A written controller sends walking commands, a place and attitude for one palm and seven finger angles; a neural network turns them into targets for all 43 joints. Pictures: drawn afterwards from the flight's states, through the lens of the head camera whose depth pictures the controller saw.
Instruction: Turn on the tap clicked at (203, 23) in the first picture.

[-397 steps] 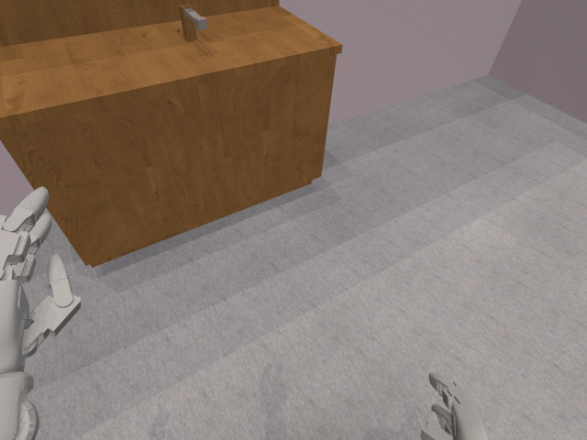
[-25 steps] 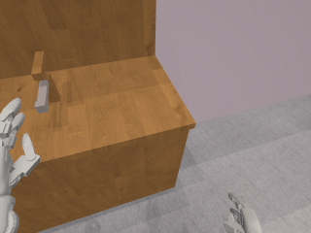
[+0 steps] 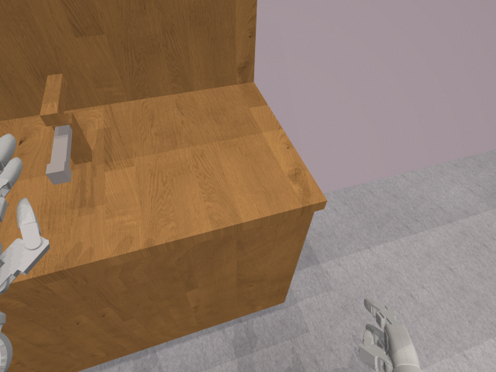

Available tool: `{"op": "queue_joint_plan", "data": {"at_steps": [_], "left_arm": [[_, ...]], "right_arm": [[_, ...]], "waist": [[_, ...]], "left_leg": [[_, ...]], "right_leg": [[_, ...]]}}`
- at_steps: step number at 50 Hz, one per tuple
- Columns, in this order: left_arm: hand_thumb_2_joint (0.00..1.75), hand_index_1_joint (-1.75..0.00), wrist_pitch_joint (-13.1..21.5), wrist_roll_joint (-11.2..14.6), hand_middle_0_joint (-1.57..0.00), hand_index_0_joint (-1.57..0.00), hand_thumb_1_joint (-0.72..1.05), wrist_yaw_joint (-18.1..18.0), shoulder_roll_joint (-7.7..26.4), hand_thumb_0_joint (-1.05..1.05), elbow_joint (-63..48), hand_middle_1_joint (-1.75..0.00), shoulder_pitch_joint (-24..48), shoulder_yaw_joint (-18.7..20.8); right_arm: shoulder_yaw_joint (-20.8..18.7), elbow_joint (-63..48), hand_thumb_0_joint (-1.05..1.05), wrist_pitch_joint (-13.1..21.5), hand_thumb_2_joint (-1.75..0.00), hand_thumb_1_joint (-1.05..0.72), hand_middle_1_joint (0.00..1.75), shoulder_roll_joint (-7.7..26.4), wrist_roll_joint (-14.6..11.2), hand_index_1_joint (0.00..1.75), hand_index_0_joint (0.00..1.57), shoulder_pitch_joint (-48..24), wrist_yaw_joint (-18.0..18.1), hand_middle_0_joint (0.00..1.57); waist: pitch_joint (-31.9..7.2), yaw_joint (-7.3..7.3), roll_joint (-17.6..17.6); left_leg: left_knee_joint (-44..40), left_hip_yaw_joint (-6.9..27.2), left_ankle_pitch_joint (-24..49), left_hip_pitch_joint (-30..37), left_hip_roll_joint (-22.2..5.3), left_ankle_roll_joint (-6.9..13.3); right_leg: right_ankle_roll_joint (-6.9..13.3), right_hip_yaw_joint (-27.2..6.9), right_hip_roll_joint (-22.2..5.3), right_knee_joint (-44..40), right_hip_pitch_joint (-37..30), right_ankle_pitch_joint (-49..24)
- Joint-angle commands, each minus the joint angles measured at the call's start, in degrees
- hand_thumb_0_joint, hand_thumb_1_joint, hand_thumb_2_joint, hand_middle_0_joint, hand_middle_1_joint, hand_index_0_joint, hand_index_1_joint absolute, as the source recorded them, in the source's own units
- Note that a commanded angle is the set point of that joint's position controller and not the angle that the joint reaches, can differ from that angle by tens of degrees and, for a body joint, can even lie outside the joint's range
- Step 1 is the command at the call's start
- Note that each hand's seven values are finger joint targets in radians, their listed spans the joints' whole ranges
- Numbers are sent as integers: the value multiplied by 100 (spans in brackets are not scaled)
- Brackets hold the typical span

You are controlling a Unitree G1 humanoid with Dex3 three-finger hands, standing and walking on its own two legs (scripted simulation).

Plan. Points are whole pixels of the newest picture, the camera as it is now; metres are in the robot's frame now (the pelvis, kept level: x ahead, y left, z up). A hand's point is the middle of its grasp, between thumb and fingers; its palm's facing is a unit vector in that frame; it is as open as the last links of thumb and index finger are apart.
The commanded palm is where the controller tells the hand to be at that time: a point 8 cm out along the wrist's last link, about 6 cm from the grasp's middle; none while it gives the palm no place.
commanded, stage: shuffle to correct the standing spot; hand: left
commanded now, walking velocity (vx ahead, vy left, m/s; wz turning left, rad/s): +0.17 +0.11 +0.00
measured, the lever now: (59, 172) +0.40 +0.36 +0.09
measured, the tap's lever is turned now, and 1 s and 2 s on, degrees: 0 0 0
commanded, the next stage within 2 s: come to a stop and stand still in 0.34 s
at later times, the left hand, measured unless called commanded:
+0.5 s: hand (32, 201) +0.26 +0.27 +0.19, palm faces +0.39 -0.83 -0.40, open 7.5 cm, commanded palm +0.21 +0.32 +0.20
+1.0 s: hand out of the picture +0.28 +0.34 +0.21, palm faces +0.43 -0.77 -0.47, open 7.5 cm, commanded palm +0.20 +0.34 +0.20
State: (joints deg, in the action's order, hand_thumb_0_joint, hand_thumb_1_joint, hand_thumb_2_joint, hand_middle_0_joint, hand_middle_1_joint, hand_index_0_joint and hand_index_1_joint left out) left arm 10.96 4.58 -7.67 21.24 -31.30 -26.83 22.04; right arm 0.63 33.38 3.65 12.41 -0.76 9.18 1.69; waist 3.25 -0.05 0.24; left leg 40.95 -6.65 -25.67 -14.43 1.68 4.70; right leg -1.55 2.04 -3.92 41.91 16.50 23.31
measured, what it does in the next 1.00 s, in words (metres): steps on the spot: right foot, then left foot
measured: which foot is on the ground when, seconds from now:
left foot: down 0.00-0.18, up 0.20-0.48, down 0.50-1.00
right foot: down 0.00-0.00, up 0.02-0.14, down 0.16-1.00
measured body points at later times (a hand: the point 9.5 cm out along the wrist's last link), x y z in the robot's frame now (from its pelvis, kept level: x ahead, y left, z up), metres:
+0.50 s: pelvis +0.05 +0.04 +0.01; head +0.07 +0.03 +0.46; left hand +0.23 +0.31 +0.22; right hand +0.21 -0.22 -0.07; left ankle +0.10 +0.20 -0.72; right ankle +0.04 -0.09 -0.71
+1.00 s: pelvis +0.05 +0.06 +0.03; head +0.08 +0.08 +0.47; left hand +0.26 +0.37 +0.24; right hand +0.27 -0.15 -0.04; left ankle +0.10 +0.20 -0.71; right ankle +0.05 -0.08 -0.71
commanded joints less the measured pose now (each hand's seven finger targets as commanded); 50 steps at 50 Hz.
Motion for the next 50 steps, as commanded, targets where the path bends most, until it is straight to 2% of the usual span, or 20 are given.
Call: {"op": "queue_joint_plan", "data": {"at_steps": [1, 4, 7, 8, 9, 11, 13, 17, 21, 22, 24, 25, 28, 32, 36, 46, 47, 48, 49, 50], "left_arm": [[90, -30, 328, -81, -20, -20, 90, -103, 908, 0, -1319, -30, 600, 563], [90, -30, 233, -129, -20, -20, 90, -154, 853, 0, -1100, -30, 530, 489], [90, -30, 203, -123, -20, -20, 90, -197, 955, 0, -719, -30, 287, 651], [90, -30, 211, -125, -20, -20, 90, -196, 1093, 0, -635, -30, 114, 695], [90, -30, 268, -15, -20, -20, 90, -122, 989, 0, -618, -30, 150, 690], [90, -30, 390, 5, -20, -20, 90, -69, 1072, 0, -801, -30, 143, 798], [90, -30, 480, -118, -20, -20, 90, -35, 1066, 0, -914, -30, 455, 708], [90, -30, 491, -177, -20, -20, 90, -132, 963, 0, -812, -30, 591, 575], [90, -30, 360, -121, -20, -20, 90, -161, 867, 0, -904, -30, 406, 526], [90, -30, 362, -111, -20, -20, 90, -151, 887, 0, -1032, -30, 412, 549], [90, -30, 358, -51, -20, -20, 90, -142, 787, 0, -1220, -30, 329, 545], [90, -30, 383, -47, -20, -20, 90, -134, 886, 0, -1317, -30, 527, 625], [90, -30, 302, -130, -20, -20, 90, -94, 1120, 0, -1258, -30, 602, 862], [90, -30, 176, -76, -20, -20, 90, -2, 748, 0, -1223, -30, 17, 547], [90, -30, 39, -61, -20, -20, 90, -7, 823, 0, -1290, -30, 168, 537], [90, -30, -190, -10, -20, -20, 90, -2, 738, 0, -1149, -30, 429, 335], [90, -30, 434, -979, -20, -20, 90, 113, 5447, 0, -1940, -30, 6096, 3747], [90, -30, 128, -483, -20, -20, 90, 198, 3001, 0, 497, -30, 4436, 2095], [90, -30, 85, -407, -20, -20, 90, 340, 1728, 0, 634, -30, 2984, 1102], [90, -30, 104, -314, -20, -20, 90, 417, 1267, 0, 330, -30, 2368, 618]], "right_arm": [[-300, -952, 0, 370, -90, -90, 30, 676, 85, 30, 20, -311, 26, 20], [-269, -955, 0, 422, -90, -90, 30, 677, 114, 30, 20, -366, 18, 20], [-237, -987, 0, 358, -90, -90, 30, 690, 111, 30, 20, -586, 55, 20], [-261, -975, 0, 307, -90, -90, 30, 619, 93, 30, 20, -544, 39, 20], [-433, -1055, 0, 339, -90, -90, 30, 826, 59, 30, 20, -511, 18, 20], [-353, -864, 0, 209, -90, -90, 30, 714, 67, 30, 20, -363, -80, 20], [-297, -728, 0, 102, -90, -90, 30, 661, 48, 30, 20, -435, -95, 20], [-272, -671, 0, 238, -90, -90, 30, 492, 25, 30, 20, -482, 42, 20], [-350, -765, 0, 424, -90, -90, 30, 446, 22, 30, 20, -554, 138, 20], [-397, -810, 0, 449, -90, -90, 30, 509, -1, 30, 20, -513, 155, 20], [-449, -905, 0, 471, -90, -90, 30, 693, -54, 30, 20, -454, 194, 20], [-434, -955, 0, 498, -90, -90, 30, 733, -50, 30, 20, -419, 181, 20], [-274, -830, 0, 617, -90, -90, 30, 490, 26, 30, 20, -584, 133, 20], [-324, -844, 0, 651, -90, -90, 30, 554, -24, 30, 20, -382, 43, 20], [-251, -819, 0, 516, -90, -90, 30, 516, 4, 30, 20, -507, 102, 20], [-225, -944, 0, 341, -90, -90, 30, 478, -2, 30, 20, -686, 201, 20], [-529, -738, 0, 617, -90, -90, 30, 784, 317, 30, 20, 330, 235, 20], [-468, -404, 0, 483, -90, -90, 30, 487, -103, 30, 20, -61, 227, 20], [-619, -729, 0, 555, -90, -90, 30, 690, 67, 30, 20, 70, 92, 20], [-593, -925, 0, 617, -90, -90, 30, 711, -35, 30, 20, -58, -3, 20]], "waist": [[-565, 185, 1408], [-664, 106, 830], [-971, -181, 182], [-1324, -177, -940], [-1033, -115, -1281], [-250, -18, -340], [-357, 48, -47], [-485, -3, -476], [-486, -90, -619], [-527, -73, -403], [-712, -7, 676], [-718, -25, 893], [-637, -107, 1500], [-966, -23, -513], [-1143, -70, 619], [-987, -102, 348], [-305, -310, -1200], [-643, -102, 326], [-1291, -245, 788], [-1497, -249, 788]], "left_leg": [[-1880, 1986, 4302, 1829, -1372, -174], [-1612, 1422, 4124, 1578, -1278, -16], [-161, 707, 2864, -780, -805, -147], [1673, 288, 1978, -1773, -231, -238], [2899, 614, -24, -2383, 55, -342], [3441, 1343, -113, -2674, -498, -458], [2913, 1249, 118, -2326, -707, -469], [842, 377, 810, -878, -551, -402], [-833, -200, 1115, 383, -167, -335], [-1115, 7, 1050, 581, -204, -289], [-1715, 1660, 1824, 1252, -1201, 145], [-2074, 2258, 2624, 1185, -1521, 307], [-1968, 1567, 2682, 372, -1393, 207], [-1054, 637, 2921, 273, -595, -467], [-1509, 558, 3954, 817, -743, -497], [-1902, 415, 2278, 666, -578, -544], [-896, 277, 2851, 15, -755, -360], [-1348, 350, 3050, 678, -758, -413], [-1314, 419, 3453, 1448, -797, -381], [-1256, 135, 3697, 1693, -760, -281]], "right_leg": [[151, 377, 384, 990, 1711, 636], [246, 484, 299, 175, 1108, 157], [552, 239, 157, -1605, -1937, -1265], [1131, -1592, -991, -1888, -2737, -1456], [1652, -3429, -1936, -2490, -2111, -1237], [1616, -3018, -2051, -2759, -943, -41], [1336, -2008, -1680, -2625, -664, -761], [972, -710, -1134, -2484, -281, -1667], [647, -282, -813, -1957, -275, -971], [554, -260, -690, -1560, -243, -845], [130, 251, 132, -49, 566, -685], [44, 218, 398, 449, 840, 200], [71, 5, 193, -678, -24, -110], [265, -346, 159, -1950, -1227, -3077], [95, -107, 289, -1890, -1098, -3177], [71, -189, 318, -2540, -1068, -2515], [-6, -649, -214, -2900, -155, -3464], [486, -249, -489, -1998, -178, -3325], [445, -480, -100, -1516, -358, -3588], [154, -399, 4, -1440, -271, -3660]]}}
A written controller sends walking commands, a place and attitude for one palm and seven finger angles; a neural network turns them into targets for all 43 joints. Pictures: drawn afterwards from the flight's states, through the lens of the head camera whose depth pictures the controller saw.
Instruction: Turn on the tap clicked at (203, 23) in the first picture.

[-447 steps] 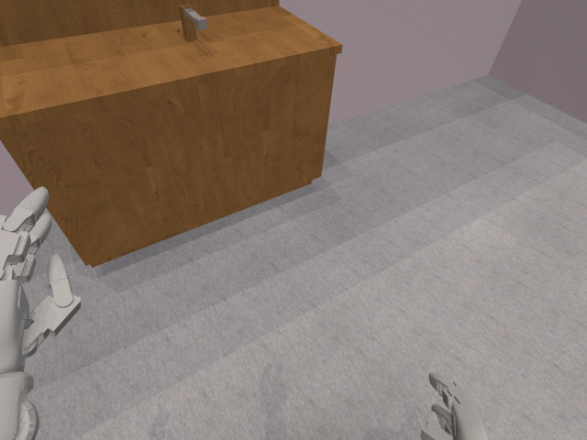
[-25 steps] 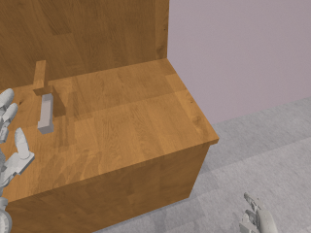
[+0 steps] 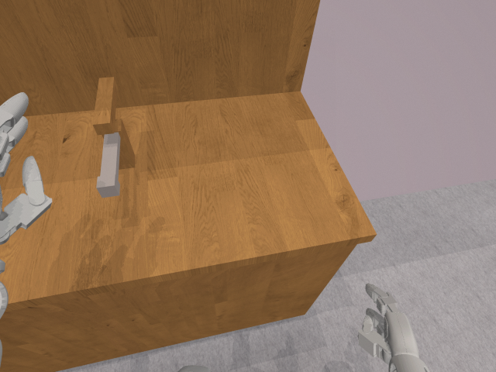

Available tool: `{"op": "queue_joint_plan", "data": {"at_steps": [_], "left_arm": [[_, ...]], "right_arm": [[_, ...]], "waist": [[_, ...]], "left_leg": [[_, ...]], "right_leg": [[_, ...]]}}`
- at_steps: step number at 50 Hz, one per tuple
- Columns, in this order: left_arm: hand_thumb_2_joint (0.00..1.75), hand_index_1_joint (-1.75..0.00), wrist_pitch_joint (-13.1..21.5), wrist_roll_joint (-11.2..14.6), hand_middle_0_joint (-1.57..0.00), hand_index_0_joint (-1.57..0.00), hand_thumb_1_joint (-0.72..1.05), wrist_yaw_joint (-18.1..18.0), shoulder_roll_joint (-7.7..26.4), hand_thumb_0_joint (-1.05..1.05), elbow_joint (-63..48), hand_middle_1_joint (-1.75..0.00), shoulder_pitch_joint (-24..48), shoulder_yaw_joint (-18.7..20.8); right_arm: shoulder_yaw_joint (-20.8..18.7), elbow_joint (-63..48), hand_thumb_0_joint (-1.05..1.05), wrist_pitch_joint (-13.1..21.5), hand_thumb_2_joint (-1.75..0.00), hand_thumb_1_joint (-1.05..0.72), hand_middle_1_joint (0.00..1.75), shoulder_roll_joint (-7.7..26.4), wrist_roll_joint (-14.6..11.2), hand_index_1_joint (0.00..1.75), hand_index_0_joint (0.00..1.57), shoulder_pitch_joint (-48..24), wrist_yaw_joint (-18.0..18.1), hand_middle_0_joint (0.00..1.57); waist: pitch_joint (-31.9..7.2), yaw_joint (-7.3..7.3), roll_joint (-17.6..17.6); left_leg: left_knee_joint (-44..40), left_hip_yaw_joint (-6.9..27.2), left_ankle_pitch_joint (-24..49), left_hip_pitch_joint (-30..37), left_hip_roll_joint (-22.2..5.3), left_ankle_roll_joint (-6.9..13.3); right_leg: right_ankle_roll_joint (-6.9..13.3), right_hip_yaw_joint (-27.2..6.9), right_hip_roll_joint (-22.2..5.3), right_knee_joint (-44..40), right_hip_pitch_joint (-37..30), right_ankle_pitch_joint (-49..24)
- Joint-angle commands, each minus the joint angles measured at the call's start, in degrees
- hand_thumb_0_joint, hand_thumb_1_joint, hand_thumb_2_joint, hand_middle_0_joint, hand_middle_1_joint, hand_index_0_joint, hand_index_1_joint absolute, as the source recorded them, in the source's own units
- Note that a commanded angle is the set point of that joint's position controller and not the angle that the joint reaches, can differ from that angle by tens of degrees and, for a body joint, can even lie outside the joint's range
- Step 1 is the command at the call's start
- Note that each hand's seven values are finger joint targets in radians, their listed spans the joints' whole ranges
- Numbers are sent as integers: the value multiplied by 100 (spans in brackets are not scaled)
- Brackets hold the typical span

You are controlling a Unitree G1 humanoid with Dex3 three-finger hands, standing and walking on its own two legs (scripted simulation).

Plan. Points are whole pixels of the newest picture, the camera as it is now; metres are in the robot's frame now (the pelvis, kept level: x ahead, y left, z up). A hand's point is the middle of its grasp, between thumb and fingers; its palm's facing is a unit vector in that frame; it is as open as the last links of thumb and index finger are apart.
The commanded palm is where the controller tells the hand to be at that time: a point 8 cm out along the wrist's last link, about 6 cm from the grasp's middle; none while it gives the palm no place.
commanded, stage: come to a stop and stand still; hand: left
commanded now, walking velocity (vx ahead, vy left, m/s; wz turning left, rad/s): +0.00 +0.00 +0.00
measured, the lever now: (108, 186) +0.35 +0.30 +0.06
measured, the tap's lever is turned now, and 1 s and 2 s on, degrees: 0 0 0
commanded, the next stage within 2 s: none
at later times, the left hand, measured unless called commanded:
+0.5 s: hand out of the picture +0.16 +0.31 +0.17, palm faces +0.42 -0.83 -0.36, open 7.5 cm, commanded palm +0.10 +0.33 +0.17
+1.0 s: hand out of the picture +0.06 +0.34 +0.15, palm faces +0.51 -0.79 -0.35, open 7.5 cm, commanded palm -0.01 +0.35 +0.17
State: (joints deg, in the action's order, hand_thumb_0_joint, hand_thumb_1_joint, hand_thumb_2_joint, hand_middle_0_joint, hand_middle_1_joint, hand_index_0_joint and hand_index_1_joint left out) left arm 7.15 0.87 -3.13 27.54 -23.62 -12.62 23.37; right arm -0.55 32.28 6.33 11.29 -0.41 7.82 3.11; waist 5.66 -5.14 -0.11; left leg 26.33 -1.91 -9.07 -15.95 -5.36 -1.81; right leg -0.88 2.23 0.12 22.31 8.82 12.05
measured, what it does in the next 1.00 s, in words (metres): walks backwards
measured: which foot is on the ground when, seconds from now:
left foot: down 0.00-1.00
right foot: down 0.00-0.90, up 0.92-1.00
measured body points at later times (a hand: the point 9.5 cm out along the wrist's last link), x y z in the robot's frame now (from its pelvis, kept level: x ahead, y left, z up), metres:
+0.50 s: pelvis -0.06 +0.05 -0.01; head -0.05 +0.07 +0.44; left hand +0.13 +0.35 +0.18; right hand +0.09 -0.17 -0.09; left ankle +0.05 +0.14 -0.74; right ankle +0.00 -0.13 -0.74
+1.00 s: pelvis -0.14 +0.06 -0.06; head -0.15 +0.09 +0.39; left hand +0.03 +0.38 +0.17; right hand +0.06 -0.15 -0.12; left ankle +0.05 +0.15 -0.74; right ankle -0.08 -0.07 -0.71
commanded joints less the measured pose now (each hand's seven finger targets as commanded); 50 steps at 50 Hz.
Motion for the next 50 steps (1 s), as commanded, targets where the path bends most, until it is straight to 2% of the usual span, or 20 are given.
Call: {"op": "queue_joint_plan", "data": {"at_steps": [1, 3, 7, 8, 9, 12, 13, 14, 16, 19, 22, 25, 32, 38, 41, 43, 45, 46, 48, 50], "left_arm": [[90, -30, 503, 136, -20, -20, 90, 4, 264, 0, -644, -30, 118, 212], [90, -30, 481, 213, -20, -20, 90, 9, -334, 0, -1069, -30, -962, -297], [90, -30, 599, 207, -20, -20, 90, -141, 609, 0, -1429, -30, -1173, 554], [90, -30, 637, 187, -20, -20, 90, -258, 1051, 0, -1458, -30, -1169, 1030], [90, -30, 724, 248, -20, -20, 90, -222, 683, 0, -1466, -30, -1102, 793], [90, -30, 955, 219, -20, -20, 90, -272, 677, 0, -1672, -30, -595, 779], [90, -30, 990, 123, -20, -20, 90, -335, 1000, 0, -1805, -30, -360, 1004], [90, -30, 1023, 125, -20, -20, 90, -321, 626, 0, -1644, -30, -323, 725], [90, -30, 1067, 48, -20, -20, 90, -314, 683, 0, -1655, -30, -220, 719], [90, -30, 1020, 11, -20, -20, 90, -271, 353, 0, -1397, -30, -349, 365], [90, -30, 984, -27, -20, -20, 90, -248, 169, 0, -1202, -30, -351, 165], [90, -30, 950, -66, -20, -20, 90, -291, 165, 0, -1197, -30, -172, 158], [90, -30, 859, -64, -20, -20, 90, -254, 333, 0, -1279, -30, -210, 428], [90, -30, 698, -20, -20, -20, 90, -190, 321, 0, -1459, -30, 5, 365], [90, -30, 605, 8, -20, -20, 90, -174, 325, 0, -1537, -30, 186, 327], [90, -30, 555, 40, -20, -20, 90, -185, 429, 0, -1613, -30, 241, 449], [90, -30, 507, 58, -20, -20, 90, -180, 425, 0, -1881, -30, 474, 505], [90, -30, 509, 63, -20, -20, 90, -172, 608, 0, -1928, -30, 590, 702], [90, -30, 569, 50, -20, -20, 90, -72, 650, 0, -1805, -30, 735, 731], [90, -30, 594, 198, -20, -20, 90, -19, 586, 0, -1829, -30, 559, 747]], "right_arm": [[-457, -902, 0, 374, -90, -90, 30, 806, -108, 30, 20, 120, -265, 20], [-338, -1032, 0, 417, -90, -90, 30, 654, -213, 30, 20, -106, -482, 20], [-229, -1185, 0, 383, -90, -90, 30, 707, -126, 30, 20, -203, -288, 20], [-204, -1127, 0, 329, -90, -90, 30, 729, -144, 30, 20, -267, -203, 20], [-182, -1154, 0, 312, -90, -90, 30, 694, -89, 30, 20, -158, -143, 20], [-164, -1163, 0, 406, -90, -90, 30, 727, -86, 30, 20, -86, -25, 20], [-158, -1120, 0, 439, -90, -90, 30, 772, -95, 30, 20, -175, 5, 20], [-152, -1099, 0, 480, -90, -90, 30, 753, -77, 30, 20, -55, 6, 20], [-168, -1048, 0, 614, -90, -90, 30, 732, -86, 30, 20, 48, -43, 20], [-142, -850, 0, 750, -90, -90, 30, 734, -49, 30, 20, 82, -107, 20], [-171, -715, 0, 816, -90, -90, 30, 742, -36, 30, 20, 134, -150, 20], [-157, -680, 0, 805, -90, -90, 30, 759, -56, 30, 20, 60, -180, 20], [-209, -757, 0, 595, -90, -90, 30, 700, -79, 30, 20, 16, -271, 20], [-230, -678, 0, 536, -90, -90, 30, 704, -124, 30, 20, 33, -320, 20], [-238, -653, 0, 488, -90, -90, 30, 730, -133, 30, 20, 22, -322, 20], [-246, -635, 0, 458, -90, -90, 30, 791, -125, 30, 20, -4, -319, 20], [-319, -780, 0, 437, -90, -90, 30, 879, -133, 30, 20, -104, -352, 20], [-409, -772, 0, 444, -90, -90, 30, 899, -123, 30, 20, -62, -414, 20], [-495, -654, 0, 463, -90, -90, 30, 916, -164, 30, 20, -87, -541, 20], [-394, -765, 0, 401, -90, -90, 30, 821, -133, 30, 20, -347, -569, 20]], "waist": [[-1880, 249, 748], [-1850, 200, 551], [-839, 295, -623], [-761, 304, -462], [-701, 383, -277], [-544, 418, 842], [-605, 373, 1107], [-684, 376, 1102], [-906, 317, 1115], [-800, 349, 370], [-679, 387, 203], [-755, 373, 660], [-715, 336, 534], [-741, 415, 395], [-668, 507, 243], [-641, 531, 642], [-716, 481, 1786], [-824, 432, 2016], [-784, 381, 1564], [-992, 197, 1606]], "left_leg": [[244, -339, 2225, 1810, -29, 423], [158, -274, 1944, 1467, -92, 440], [-27, -139, -736, 384, 157, 196], [-79, -127, -899, 498, 178, 197], [-177, -57, -1112, 366, 172, 226], [-755, 198, -1998, -26, 7, 300], [-983, 345, -2330, -140, -123, 367], [-1121, 386, -2652, -445, -176, 417], [-952, 258, -2586, -402, -104, 407], [-647, 178, -2320, 71, 53, 331], [-597, 237, -2239, 196, 105, 289], [-1110, 535, -2579, 86, -125, 335], [-692, 149, -2877, -402, 23, 328], [457, -302, -2654, 239, 330, 198], [1129, -140, -2665, 273, 297, 274], [941, 191, -3008, 26, 127, 356], [-663, 969, -4047, -1532, -545, 634], [-1407, 1133, -3993, -2263, -743, 643], [-1636, 739, -3780, -2271, -752, 510], [-1281, 437, -3413, -2038, -788, 336]], "right_leg": [[-76, -362, -350, 555, 319, -2575], [-92, -191, -292, 476, 88, -1864], [161, -426, -441, -388, 544, 99], [231, -445, -462, -449, 840, 557], [254, -406, -451, -445, 858, 888], [214, -363, -202, -145, 662, 1187], [167, -261, -128, 43, 464, 1084], [155, -108, -77, 262, 117, 972], [201, -68, -74, 256, -106, 817], [230, -258, -162, -249, 455, 1082], [269, -387, -169, -323, 748, 1276], [161, -165, -4, 127, 507, 1029], [234, 28, 94, 235, 222, 1011], [455, -17, -49, 358, 1336, 1451], [567, -54, -109, 893, 2010, 1590], [529, 100, 39, 1694, 2303, 1845], [288, 467, 615, 3899, 1291, 1824], [170, 452, 891, 5015, 719, 1778], [131, 322, 955, 5478, 749, 1543], [421, 173, 622, 4017, 300, 1570]]}}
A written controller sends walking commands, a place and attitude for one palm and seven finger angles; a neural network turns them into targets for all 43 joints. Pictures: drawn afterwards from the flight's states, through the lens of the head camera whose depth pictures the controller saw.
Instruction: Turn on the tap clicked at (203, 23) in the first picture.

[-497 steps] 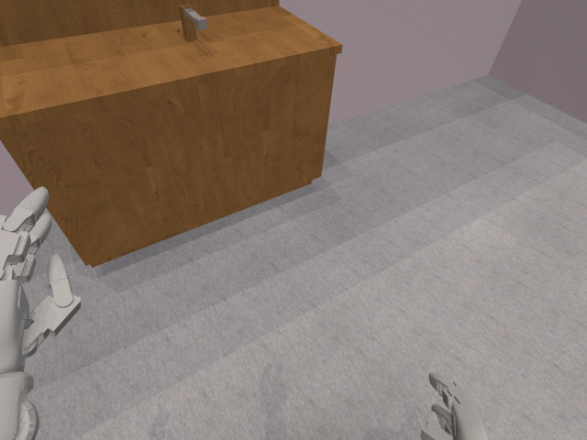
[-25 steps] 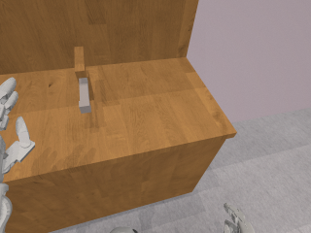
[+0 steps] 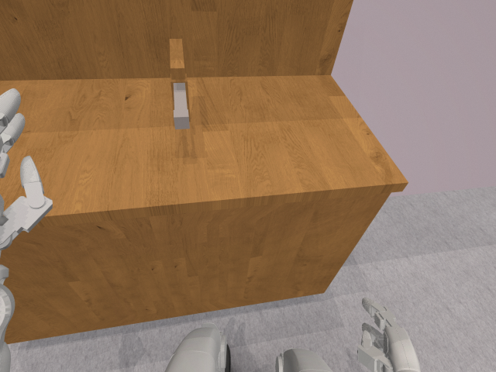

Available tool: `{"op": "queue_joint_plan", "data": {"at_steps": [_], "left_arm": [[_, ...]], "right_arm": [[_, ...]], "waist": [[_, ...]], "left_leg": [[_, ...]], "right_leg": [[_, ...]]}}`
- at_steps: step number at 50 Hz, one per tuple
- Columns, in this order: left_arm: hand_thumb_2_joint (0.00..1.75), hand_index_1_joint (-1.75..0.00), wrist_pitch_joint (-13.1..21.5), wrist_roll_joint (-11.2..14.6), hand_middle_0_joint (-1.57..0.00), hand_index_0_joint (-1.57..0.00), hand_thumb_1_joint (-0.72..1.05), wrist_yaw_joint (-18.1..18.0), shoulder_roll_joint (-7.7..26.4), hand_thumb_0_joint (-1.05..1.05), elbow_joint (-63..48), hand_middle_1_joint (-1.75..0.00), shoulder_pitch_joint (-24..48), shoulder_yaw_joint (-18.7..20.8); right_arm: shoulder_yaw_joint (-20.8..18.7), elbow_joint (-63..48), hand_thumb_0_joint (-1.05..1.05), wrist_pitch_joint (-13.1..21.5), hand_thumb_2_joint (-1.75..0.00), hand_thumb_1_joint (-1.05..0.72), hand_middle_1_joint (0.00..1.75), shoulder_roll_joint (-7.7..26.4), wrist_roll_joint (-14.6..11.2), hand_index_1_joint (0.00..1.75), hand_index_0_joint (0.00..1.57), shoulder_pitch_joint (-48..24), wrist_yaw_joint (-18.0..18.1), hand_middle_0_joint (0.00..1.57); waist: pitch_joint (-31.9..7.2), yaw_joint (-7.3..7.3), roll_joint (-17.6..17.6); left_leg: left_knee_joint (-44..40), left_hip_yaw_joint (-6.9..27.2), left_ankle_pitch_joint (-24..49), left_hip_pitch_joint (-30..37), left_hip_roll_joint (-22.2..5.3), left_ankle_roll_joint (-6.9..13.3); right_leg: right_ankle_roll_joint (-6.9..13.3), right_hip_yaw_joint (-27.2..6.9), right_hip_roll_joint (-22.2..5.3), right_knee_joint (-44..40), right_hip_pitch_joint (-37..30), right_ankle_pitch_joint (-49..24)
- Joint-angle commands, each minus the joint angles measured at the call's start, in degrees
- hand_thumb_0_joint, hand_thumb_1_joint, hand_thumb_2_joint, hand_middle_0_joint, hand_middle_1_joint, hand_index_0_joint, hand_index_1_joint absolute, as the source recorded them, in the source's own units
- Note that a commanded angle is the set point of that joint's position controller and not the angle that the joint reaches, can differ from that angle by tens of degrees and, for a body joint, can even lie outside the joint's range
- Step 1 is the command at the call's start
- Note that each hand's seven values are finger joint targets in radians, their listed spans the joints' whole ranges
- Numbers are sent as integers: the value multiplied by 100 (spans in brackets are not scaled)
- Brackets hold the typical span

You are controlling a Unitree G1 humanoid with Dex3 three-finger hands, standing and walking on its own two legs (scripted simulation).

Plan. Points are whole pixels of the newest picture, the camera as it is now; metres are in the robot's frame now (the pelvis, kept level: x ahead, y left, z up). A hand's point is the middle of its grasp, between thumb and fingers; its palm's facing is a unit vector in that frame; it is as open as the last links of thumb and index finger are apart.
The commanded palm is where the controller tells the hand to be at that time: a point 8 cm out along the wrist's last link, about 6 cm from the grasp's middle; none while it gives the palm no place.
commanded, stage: come to a stop and stand still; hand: left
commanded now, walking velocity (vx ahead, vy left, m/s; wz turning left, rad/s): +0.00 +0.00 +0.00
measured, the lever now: (181, 119) +0.52 +0.19 +0.12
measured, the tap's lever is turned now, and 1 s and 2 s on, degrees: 0 0 0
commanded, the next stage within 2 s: look again from close up in 1.34 s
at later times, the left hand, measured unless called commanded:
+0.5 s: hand out of the picture +0.11 +0.24 +0.22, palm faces +0.25 -0.84 -0.48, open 7.5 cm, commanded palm +0.04 +0.30 +0.23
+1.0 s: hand out of the picture +0.01 +0.25 +0.24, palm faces +0.32 -0.84 -0.44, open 7.5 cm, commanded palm -0.05 +0.30 +0.23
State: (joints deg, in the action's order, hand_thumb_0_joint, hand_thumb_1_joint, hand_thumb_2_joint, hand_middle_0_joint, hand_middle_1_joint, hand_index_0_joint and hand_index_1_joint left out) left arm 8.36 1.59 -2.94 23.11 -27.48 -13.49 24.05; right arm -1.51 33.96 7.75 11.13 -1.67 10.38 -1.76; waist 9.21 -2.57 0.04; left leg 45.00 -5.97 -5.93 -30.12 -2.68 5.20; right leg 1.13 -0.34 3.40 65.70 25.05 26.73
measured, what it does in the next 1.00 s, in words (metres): walks backwards: right foot, then left foot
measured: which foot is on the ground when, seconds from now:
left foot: down 0.00-0.06, up 0.08-0.28, down 0.30-0.52, up 0.54-0.76, down 0.78-1.00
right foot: up 0.00-0.04, down 0.06-0.32, up 0.34-0.52, down 0.54-0.80, up 0.82-1.00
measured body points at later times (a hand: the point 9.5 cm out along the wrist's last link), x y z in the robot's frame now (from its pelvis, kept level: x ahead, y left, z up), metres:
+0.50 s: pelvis -0.13 +0.03 +0.03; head -0.13 +0.02 +0.48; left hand +0.09 +0.28 +0.25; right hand -0.01 -0.22 -0.05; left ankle -0.12 +0.16 -0.68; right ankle -0.09 -0.03 -0.65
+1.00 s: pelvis -0.23 +0.03 +0.04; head -0.24 +0.02 +0.49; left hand -0.01 +0.30 +0.26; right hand -0.10 -0.20 -0.05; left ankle -0.20 +0.14 -0.68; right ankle -0.24 -0.06 -0.59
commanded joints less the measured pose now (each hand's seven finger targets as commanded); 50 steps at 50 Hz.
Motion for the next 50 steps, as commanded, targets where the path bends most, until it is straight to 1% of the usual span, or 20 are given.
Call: {"op": "queue_joint_plan", "data": {"at_steps": [1, 3, 4, 5, 9, 13, 17, 18, 19, 20, 25, 27, 29, 31, 37, 39, 41, 42, 44, 50], "left_arm": [[90, -30, 452, 164, -20, -20, 90, -32, 1085, 0, -1466, -30, 514, 744], [90, -30, 429, 53, -20, -20, 90, -16, 1189, 0, -1404, -30, 249, 808], [90, -30, 455, 112, -20, -20, 90, -53, 1129, 0, -1812, -30, 529, 529], [90, -30, 296, 103, -20, -20, 90, 40, 956, 0, -1248, -30, 357, 314], [90, -30, 510, 101, -20, -20, 90, -34, 1115, 0, -816, -30, 7, 643], [90, -30, 652, -18, -20, -20, 90, -245, 1097, 0, -558, -30, 90, 666], [90, -30, 758, -82, -20, -20, 90, -256, 1014, 0, -1107, -30, 540, 423], [90, -30, 859, 22, -20, -20, 90, -197, 1576, 0, -1421, -30, 863, 766], [90, -30, 894, -109, -20, -20, 90, -70, 1039, 0, -1091, -30, 361, 503], [90, -30, 842, -99, -20, -20, 90, -27, 642, 0, -875, -30, -517, 412], [90, -30, 783, 101, -20, -20, 90, -72, 1264, 0, -897, -30, -1397, 1364], [90, -30, 780, 252, -20, -20, 90, -103, 1500, 0, -669, -30, -712, 1528], [90, -30, 778, 218, -20, -20, 90, 6, 1281, 0, -919, -30, -129, 1023], [90, -30, 816, 154, -20, -20, 90, 13, 1213, 0, -984, -30, -330, 793], [90, -30, 695, 54, -20, -20, 90, -255, 1240, 0, -1728, -30, -151, 620], [90, -30, 697, 48, -20, -20, 90, -304, 1011, 0, -1423, -30, -206, 535], [90, -30, 790, -22, -20, -20, 90, -398, 1154, 0, -1374, -30, 258, 551], [90, -30, 837, -15, -20, -20, 90, -382, 1392, 0, -1402, -30, 487, 761], [90, -30, 783, -38, -20, -20, 90, -243, 960, 0, -756, -30, -194, 595], [90, -30, 723, 121, -20, -20, 90, -275, 909, 0, -1035, -30, -1022, 907]], "right_arm": [[-248, -995, 0, 222, -90, -90, 30, 774, 12, 30, 20, -581, -70, 20], [-211, -1057, 0, 61, -90, -90, 30, 591, -47, 30, 20, -360, -25, 20], [-102, -1215, 0, 119, -90, -90, 30, 585, -99, 30, 20, -590, 15, 20], [-196, -1055, 0, 246, -90, -90, 30, 871, -96, 30, 20, -436, 21, 20], [-86, -455, 0, 316, -90, -90, 30, 532, 123, 30, 20, -239, 79, 20], [-129, -638, 0, 570, -90, -90, 30, 512, 161, 30, 20, 3, 244, 20], [-150, -676, 0, 728, -90, -90, 30, 467, 230, 30, 20, -42, 337, 20], [-59, -674, 0, 758, -90, -90, 30, 477, 386, 30, 20, -258, 268, 20], [-114, -575, 0, 668, -90, -90, 30, 413, 304, 30, 20, -189, 98, 20], [-255, -543, 0, 483, -90, -90, 30, 572, 109, 30, 20, 138, 32, 20], [-250, -987, 0, 96, -90, -90, 30, 767, -1, 30, 20, -73, 19, 20], [-320, -1044, 0, 156, -90, -90, 30, 709, -54, 30, 20, -116, 157, 20], [-521, -872, 0, 175, -90, -90, 30, 1013, 52, 30, 20, -24, 29, 20], [-393, -731, 0, 147, -90, -90, 30, 886, 33, 30, 20, -37, 30, 20], [-137, -676, 0, 575, -90, -90, 30, 588, 119, 30, 20, 47, 317, 20], [-36, -608, 0, 719, -90, -90, 30, 570, 166, 30, 20, 212, 409, 20], [43, -501, 0, 798, -90, -90, 30, 402, 185, 30, 20, -7, 424, 20], [-30, -598, 0, 752, -90, -90, 30, 465, 215, 30, 20, -58, 320, 20], [-200, -382, 0, 599, -90, -90, 30, 637, 17, 30, 20, 259, 155, 20], [-248, -767, 0, 136, -90, -90, 30, 761, 37, 30, 20, 164, 128, 20]], "waist": [[-1524, -115, 1594], [-1430, -218, -211], [-811, -39, -1405], [-475, 112, -2699], [-750, 364, 462], [-1698, 78, -1039], [-1485, 161, 1646], [-904, 398, 2580], [-334, 417, 1449], [-481, 361, 191], [-1433, 36, 291], [-1393, 251, -1806], [-785, 254, -494], [-467, 288, 256], [-1693, 139, -560], [-1758, 256, 650], [-1590, 328, 1988], [-921, 483, 2533], [-422, 437, 285], [-1159, 394, 862]], "left_leg": [[-2712, 835, -3512, -573, -1015, -458], [1580, -250, -2322, 489, 2, -609], [4017, 95, -1966, 89, 686, -676], [5080, 1030, -1711, -130, 992, -796], [3764, 1315, -910, -400, 254, -614], [-1152, 522, -1465, 1265, 457, -272], [-3129, 61, 2192, 3118, -482, 57], [-2589, 1652, 1862, 2138, -1113, 375], [-2436, 2552, 1039, 1299, -1503, 642], [-2004, 2133, 674, 1611, -1444, 738], [796, 979, -1544, -43, -516, 134], [4371, 599, -2186, -1000, 652, -306], [5031, 1543, -1163, -869, 352, -490], [4671, 1424, -768, -533, 99, -413], [-677, 124, -1645, 2061, 462, -37], [-2680, 42, -1089, 2805, 383, 157], [-2586, 775, 1677, 2841, -610, 460], [-2654, 2561, 423, 1546, -1216, 680], [-2463, 2724, -817, 1387, -1582, 985], [-2042, 2138, -1567, 1383, -1293, 680]], "right_leg": [[392, 243, 113, -1468, -1829, 231], [527, -1239, -1076, -4550, -967, -268], [680, -1897, -1481, -5490, 28, -1538], [820, -3529, -1797, -5691, 1382, 143], [1250, -2512, -1606, -4121, 355, -721], [784, -1722, -1279, -3179, -636, -1369], [78, 645, 303, -415, 322, 201], [82, 29, 33, 349, 937, 520], [162, -741, -288, 576, 1058, 52], [203, -626, -320, 408, 1086, -216], [327, 115, -368, -3041, -1779, -1212], [1170, -2449, -1659, -4389, -1414, -1182], [1385, -3930, -2204, -5238, 414, 1435], [1380, -3091, -2027, -5115, 1162, 1300], [542, -1417, -1240, -4440, 611, 1139], [196, -479, -438, -2586, 360, 495], [-54, 554, 336, 639, 762, 470], [46, -199, 59, 1408, 1111, 307], [106, -822, -174, 2029, 1945, -396], [83, 203, -303, -744, 1031, -618]]}}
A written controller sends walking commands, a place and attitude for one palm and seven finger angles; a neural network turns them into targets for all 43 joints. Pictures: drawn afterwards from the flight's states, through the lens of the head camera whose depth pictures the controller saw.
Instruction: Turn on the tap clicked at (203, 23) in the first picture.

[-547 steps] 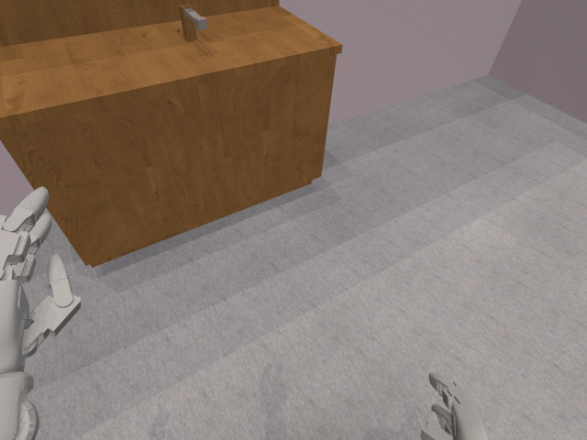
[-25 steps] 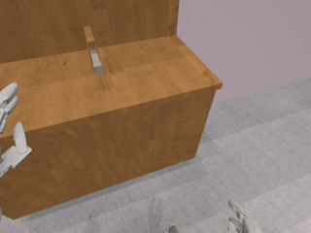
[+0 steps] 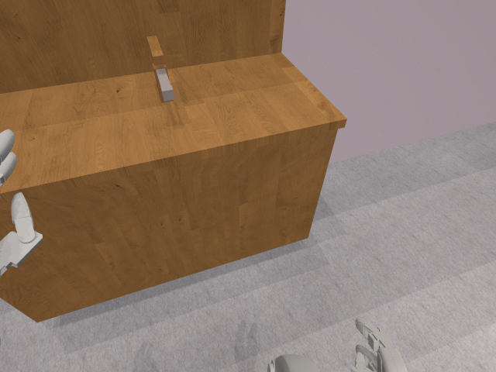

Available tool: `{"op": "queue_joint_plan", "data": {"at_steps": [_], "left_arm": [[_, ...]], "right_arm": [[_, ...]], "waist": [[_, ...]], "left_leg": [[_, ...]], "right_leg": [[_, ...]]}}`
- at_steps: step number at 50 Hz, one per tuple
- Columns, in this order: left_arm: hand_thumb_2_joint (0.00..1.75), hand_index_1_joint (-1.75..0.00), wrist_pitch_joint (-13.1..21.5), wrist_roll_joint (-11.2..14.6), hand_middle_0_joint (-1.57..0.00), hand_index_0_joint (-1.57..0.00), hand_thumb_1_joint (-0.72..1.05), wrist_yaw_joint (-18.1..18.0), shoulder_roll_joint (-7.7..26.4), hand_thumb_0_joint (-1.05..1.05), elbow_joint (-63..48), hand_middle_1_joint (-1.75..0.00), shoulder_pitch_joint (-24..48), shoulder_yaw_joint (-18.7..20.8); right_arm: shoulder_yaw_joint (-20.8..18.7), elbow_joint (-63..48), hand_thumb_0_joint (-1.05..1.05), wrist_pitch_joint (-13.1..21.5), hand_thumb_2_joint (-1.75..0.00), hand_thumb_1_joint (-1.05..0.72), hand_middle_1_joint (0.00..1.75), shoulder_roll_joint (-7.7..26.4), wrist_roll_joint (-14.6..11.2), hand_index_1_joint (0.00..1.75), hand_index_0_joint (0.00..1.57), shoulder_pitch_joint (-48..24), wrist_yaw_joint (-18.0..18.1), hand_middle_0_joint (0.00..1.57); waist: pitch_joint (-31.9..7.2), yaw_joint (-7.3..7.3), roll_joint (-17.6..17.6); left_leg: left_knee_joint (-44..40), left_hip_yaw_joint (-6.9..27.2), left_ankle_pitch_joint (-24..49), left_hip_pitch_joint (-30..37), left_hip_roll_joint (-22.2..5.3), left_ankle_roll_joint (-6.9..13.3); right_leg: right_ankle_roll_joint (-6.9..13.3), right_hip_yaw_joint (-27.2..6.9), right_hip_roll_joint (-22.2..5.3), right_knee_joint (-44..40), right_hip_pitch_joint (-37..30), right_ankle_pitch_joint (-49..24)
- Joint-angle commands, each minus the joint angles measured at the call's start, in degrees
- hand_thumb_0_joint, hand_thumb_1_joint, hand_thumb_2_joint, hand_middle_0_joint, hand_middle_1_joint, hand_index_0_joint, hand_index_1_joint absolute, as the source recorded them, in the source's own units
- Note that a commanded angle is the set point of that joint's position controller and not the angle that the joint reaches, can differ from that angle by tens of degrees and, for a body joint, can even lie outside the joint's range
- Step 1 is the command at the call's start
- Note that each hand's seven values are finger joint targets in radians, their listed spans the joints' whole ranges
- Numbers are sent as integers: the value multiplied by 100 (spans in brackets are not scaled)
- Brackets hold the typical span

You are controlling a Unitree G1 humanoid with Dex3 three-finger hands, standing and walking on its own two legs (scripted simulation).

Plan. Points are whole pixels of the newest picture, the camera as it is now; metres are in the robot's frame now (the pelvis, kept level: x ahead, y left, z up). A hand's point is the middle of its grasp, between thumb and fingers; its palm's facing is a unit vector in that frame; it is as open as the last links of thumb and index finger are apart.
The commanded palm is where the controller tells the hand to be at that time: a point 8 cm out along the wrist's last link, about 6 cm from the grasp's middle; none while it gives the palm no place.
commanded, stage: come to a stop and stand still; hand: left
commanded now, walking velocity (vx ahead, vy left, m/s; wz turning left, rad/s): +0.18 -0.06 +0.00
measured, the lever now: (167, 93) +0.74 +0.22 +0.08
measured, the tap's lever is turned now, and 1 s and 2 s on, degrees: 0 0 0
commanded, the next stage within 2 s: look again from close up in 0.34 s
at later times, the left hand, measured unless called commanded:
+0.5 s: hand (51, 249) +0.21 +0.21 +0.20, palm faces +0.40 -0.77 -0.49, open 7.4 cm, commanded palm +0.15 +0.25 +0.19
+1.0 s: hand (59, 227) +0.25 +0.23 +0.18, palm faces +0.39 -0.84 -0.38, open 7.5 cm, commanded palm +0.19 +0.26 +0.19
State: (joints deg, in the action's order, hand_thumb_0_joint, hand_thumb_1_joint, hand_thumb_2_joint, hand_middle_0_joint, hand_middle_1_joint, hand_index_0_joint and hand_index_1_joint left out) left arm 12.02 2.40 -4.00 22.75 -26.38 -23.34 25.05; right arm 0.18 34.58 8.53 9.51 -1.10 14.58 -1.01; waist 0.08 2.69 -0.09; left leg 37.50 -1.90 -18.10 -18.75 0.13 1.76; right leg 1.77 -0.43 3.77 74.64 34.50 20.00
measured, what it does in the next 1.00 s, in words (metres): steps on the spot: right foot, then left foot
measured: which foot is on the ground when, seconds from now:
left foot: down 0.00-0.12, up 0.14-0.36, down 0.38-1.00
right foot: up 0.00-0.10, down 0.12-1.00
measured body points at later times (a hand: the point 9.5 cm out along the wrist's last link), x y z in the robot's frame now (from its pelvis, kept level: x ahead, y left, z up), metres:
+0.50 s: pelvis -0.02 -0.03 +0.00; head +0.01 -0.04 +0.45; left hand +0.18 +0.25 +0.23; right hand +0.13 -0.29 -0.08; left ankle +0.03 +0.11 -0.72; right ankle +0.01 -0.12 -0.72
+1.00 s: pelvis +0.03 -0.01 +0.02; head +0.04 -0.01 +0.46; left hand +0.22 +0.28 +0.20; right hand +0.21 -0.24 -0.06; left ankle +0.05 +0.10 -0.72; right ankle +0.02 -0.12 -0.72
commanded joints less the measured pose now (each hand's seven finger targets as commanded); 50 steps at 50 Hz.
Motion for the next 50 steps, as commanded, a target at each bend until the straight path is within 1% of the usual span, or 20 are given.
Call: {"op": "queue_joint_plan", "data": {"at_steps": [1, 4, 5, 6, 7, 8, 10, 14, 17, 20, 21, 25, 27, 28, 31, 34, 37, 39, 45, 50], "left_arm": [[90, -30, 344, 32, -20, -20, 90, -168, 914, 0, -1153, -30, 123, 748], [90, -30, 252, -9, -20, -20, 90, -200, 886, 0, -920, -30, 714, 505], [90, -30, 187, -62, -20, -20, 90, -231, 903, 0, -671, -30, 690, 463], [90, -30, 154, -37, -20, -20, 90, -253, 1062, 0, -686, -30, 860, 443], [90, -30, 167, 12, -20, -20, 90, -252, 924, 0, -1049, -30, 1249, 144], [90, -30, 204, 4, -20, -20, 90, -230, 1127, 0, -1424, -30, 1452, 219], [90, -30, 303, -4, -20, -20, 90, -252, 1092, 0, -1449, -30, 753, 283], [90, -30, 417, 18, -20, -20, 90, -442, 1450, 0, -1989, -30, 288, 760], [90, -30, 468, 60, -20, -20, 90, -549, 1320, 0, -2022, -30, -110, 808], [90, -30, 552, 58, -20, -20, 90, -537, 1107, 0, -1584, -30, -44, 725], [90, -30, 542, 25, -20, -20, 90, -500, 1217, 0, -1437, -30, 126, 790], [90, -30, 400, -26, -20, -20, 90, -417, 904, 0, -825, -30, -301, 534], [90, -30, 256, 40, -20, -20, 90, -379, 924, 0, -623, -30, -135, 400], [90, -30, 195, 96, -20, -20, 90, -360, 746, 0, -749, -30, -42, 231], [90, -30, 238, 42, -20, -20, 90, -451, 876, 0, -1133, -30, 365, 200], [90, -30, 296, 12, -20, -20, 90, -530, 956, 0, -1379, -30, 573, 215], [90, -30, 275, 10, -20, -20, 90, -519, 864, 0, -1452, -30, 667, 119], [90, -30, 221, 18, -20, -20, 90, -479, 799, 0, -1195, -30, 426, 122], [90, -30, 163, 53, -20, -20, 90, -463, 751, 0, -1079, -30, 247, 88], [90, -30, 76, 44, -20, -20, 90, -482, 738, 0, -1214, -30, 322, 62]], "right_arm": [[-416, -888, 0, 42, -90, -90, 30, 932, -14, 30, 20, -292, 73, 20], [-348, -926, 0, 60, -90, -90, 30, 904, -7, 30, 20, -481, 173, 20], [-371, -832, 0, 16, -90, -90, 30, 822, -16, 30, 20, -367, 204, 20], [-397, -957, 0, -6, -90, -90, 30, 768, -77, 30, 20, -500, 198, 20], [-550, -962, 0, 109, -90, -90, 30, 1073, -110, 30, 20, -437, 153, 20], [-555, -959, 0, 113, -90, -90, 30, 1090, -117, 30, 20, -610, 68, 20], [-422, -733, 0, -8, -90, -90, 30, 907, -90, 30, 20, -595, 83, 20], [-375, -768, 0, 17, -90, -90, 30, 765, -31, 30, 20, -626, 210, 20], [-344, -807, 0, 226, -90, -90, 30, 695, 75, 30, 20, -599, 337, 20], [-408, -772, 0, 392, -90, -90, 30, 884, 19, 30, 20, -428, 352, 20], [-394, -726, 0, 434, -90, -90, 30, 866, 66, 30, 20, -469, 327, 20], [-382, -786, 0, 327, -90, -90, 30, 909, -63, 30, 20, -390, 221, 20], [-406, -881, 0, 296, -90, -90, 30, 866, -56, 30, 20, -454, 218, 20], [-455, -863, 0, 236, -90, -90, 30, 992, -74, 30, 20, -497, 169, 20], [-184, -730, 0, 211, -90, -90, 30, 767, 9, 30, 20, -505, 203, 20], [-150, -738, 0, 250, -90, -90, 30, 752, 104, 30, 20, -684, 322, 20], [-266, -824, 0, 215, -90, -90, 30, 955, 47, 30, 20, -714, 345, 20], [-184, -841, 0, 176, -90, -90, 30, 804, 39, 30, 20, -732, 346, 20], [-227, -849, 0, 120, -90, -90, 30, 871, 46, 30, 20, -658, 305, 20], [-195, -961, 0, -1, -90, -90, 30, 864, -3, 30, 20, -687, 369, 20]], "waist": [[-357, -173, 921], [-462, -275, 925], [-430, -316, -303], [-337, -325, -1771], [-203, -251, -1753], [25, -273, -1110], [589, -229, 111], [-95, -342, -529], [-465, -352, 224], [-651, -224, 1819], [-338, -139, 1873], [-420, -343, 342], [169, -364, -1683], [343, -336, -1451], [-32, -306, -603], [-391, -397, -239], [-445, -435, 294], [-186, -361, 745], [-602, -339, 294], [-303, -273, 1047]], "left_leg": [[-1177, 1412, -457, 24, -1453, 863], [151, 704, -1603, -1037, -905, 438], [1851, 129, -1492, -1659, -303, 266], [3719, 55, -1213, -2529, 243, 43], [4438, 558, -654, -2548, 93, -133], [4736, 932, -249, -2264, -88, -153], [4264, 983, 105, -2176, -520, -112], [876, 167, 25, -607, -519, -26], [-1094, -478, 169, 1135, -18, 85], [-1763, 1915, 946, 1893, -1512, 898], [-2002, 2310, 627, 1285, -1659, 1038], [-819, 710, -230, -315, -873, 373], [1060, 45, -842, -1267, 79, -82], [1477, 242, -498, -1367, -23, -141], [325, 256, -266, -676, -275, -106], [-1150, 47, 632, 929, -137, -15], [-1401, 783, 1112, 1329, -760, 210], [-1672, 881, 150, 851, -742, 198], [-1456, 661, 740, 1027, -680, 123], [-1927, 1504, -556, 1001, -1178, 417]], "right_leg": [[22, 462, -349, -2518, -627, 79], [92, 787, -198, -4521, -2865, 180], [480, -205, -800, -5057, -3283, 492], [1081, -2352, -1972, -5643, -3429, 79], [1328, -3144, -2457, -5705, -2858, -661], [1448, -3238, -2537, -5758, -1988, 343], [1507, -2704, -2549, -5848, -1304, 903], [964, -1218, -2096, -5586, -1606, 466], [575, -604, -1418, -4918, -1580, 655], [-101, 337, -273, -2414, -524, 950], [-83, 163, -339, -2221, -486, 1087], [-112, 52, -560, -5092, -2775, -227], [575, -2406, -1818, -6304, -2380, 982], [690, -2670, -2087, -6455, -2237, 623], [897, -1563, -1938, -5725, -2436, -1306], [345, -759, -1365, -5423, -2044, -775], [-7, -585, -862, -5182, -1838, -614], [-33, -461, -764, -5338, -1944, -171], [64, -320, -753, -5207, -2351, -791], [66, 247, -342, -4361, -1685, -46]]}}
